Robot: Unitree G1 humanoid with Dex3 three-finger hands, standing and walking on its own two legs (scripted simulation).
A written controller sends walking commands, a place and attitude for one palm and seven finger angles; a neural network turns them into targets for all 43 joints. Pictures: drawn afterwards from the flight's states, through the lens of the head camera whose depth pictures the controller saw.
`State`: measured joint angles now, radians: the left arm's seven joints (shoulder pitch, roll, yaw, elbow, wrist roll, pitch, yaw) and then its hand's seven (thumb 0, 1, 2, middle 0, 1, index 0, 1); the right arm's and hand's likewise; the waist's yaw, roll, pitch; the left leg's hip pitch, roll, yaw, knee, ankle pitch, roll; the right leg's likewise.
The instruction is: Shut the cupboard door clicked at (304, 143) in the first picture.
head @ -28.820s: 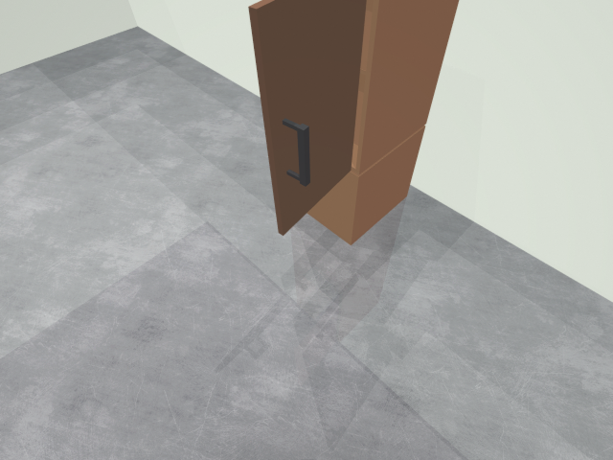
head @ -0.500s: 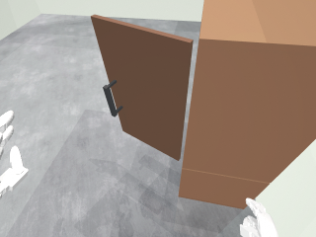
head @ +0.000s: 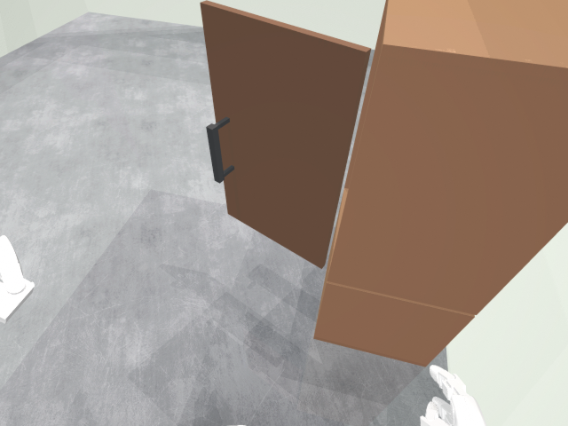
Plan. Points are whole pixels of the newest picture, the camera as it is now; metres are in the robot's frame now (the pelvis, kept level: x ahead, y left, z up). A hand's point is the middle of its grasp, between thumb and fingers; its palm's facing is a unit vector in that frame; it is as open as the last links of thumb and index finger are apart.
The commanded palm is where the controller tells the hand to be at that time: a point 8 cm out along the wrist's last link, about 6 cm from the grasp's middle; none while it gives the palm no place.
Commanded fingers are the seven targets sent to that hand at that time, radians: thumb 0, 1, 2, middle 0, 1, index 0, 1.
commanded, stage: step back with the hand held close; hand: left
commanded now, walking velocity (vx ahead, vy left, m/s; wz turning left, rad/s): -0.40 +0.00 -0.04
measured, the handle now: (221, 151) +0.72 +0.20 -0.05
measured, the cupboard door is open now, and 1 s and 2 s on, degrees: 69 69 69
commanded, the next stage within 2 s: stop stepping back and stand still in 0.56 s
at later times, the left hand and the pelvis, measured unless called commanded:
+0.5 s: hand out of the picture +0.15 +0.27 +0.19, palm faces +0.45 -0.79 -0.41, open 7.4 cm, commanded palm +0.09 +0.30 +0.19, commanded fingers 0.00 0.90 0.90 -0.20 -0.30 -0.20 -0.30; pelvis -0.06 +0.00 +0.01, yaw -3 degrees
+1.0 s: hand out of the picture +0.12 +0.30 +0.15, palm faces +0.45 -0.86 -0.23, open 7.4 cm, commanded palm +0.02 +0.32 +0.19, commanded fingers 0.00 0.90 0.90 -0.20 -0.30 -0.20 -0.30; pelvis -0.14 +0.03 +0.00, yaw -5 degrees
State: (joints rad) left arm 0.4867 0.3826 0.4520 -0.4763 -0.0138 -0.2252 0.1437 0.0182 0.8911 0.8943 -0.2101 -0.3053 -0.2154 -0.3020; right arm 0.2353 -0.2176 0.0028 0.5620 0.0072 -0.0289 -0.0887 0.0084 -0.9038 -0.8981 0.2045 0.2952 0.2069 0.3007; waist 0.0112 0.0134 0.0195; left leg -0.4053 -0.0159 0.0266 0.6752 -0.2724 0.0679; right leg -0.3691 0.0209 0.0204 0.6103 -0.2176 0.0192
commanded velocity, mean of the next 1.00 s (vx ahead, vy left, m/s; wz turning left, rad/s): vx -0.21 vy -0.01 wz -0.01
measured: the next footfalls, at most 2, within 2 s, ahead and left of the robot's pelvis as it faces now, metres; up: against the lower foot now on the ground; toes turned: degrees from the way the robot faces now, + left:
right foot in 0.52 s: -0.20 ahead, -0.13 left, +0.00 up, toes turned -4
left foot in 0.88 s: -0.01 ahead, +0.10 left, +0.00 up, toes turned -5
